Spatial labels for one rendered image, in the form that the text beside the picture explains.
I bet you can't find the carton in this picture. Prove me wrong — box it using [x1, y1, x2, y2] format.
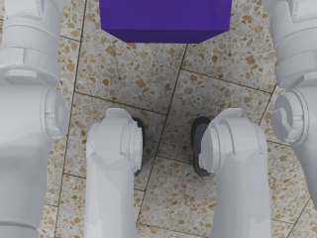
[99, 0, 233, 44]

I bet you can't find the right robot shin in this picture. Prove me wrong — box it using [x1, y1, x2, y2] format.
[198, 108, 267, 173]

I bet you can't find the robot left forearm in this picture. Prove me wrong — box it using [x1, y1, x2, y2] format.
[0, 0, 66, 87]

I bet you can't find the left robot shin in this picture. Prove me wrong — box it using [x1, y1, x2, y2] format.
[85, 108, 137, 171]

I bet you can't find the robot shin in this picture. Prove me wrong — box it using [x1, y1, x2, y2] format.
[198, 108, 267, 173]
[85, 108, 137, 171]

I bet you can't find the right robot upper arm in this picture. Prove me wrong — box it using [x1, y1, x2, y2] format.
[270, 86, 317, 211]

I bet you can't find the left robot upper arm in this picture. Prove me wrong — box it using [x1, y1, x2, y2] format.
[0, 84, 69, 238]

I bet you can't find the robot right forearm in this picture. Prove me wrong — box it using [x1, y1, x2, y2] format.
[262, 0, 317, 89]

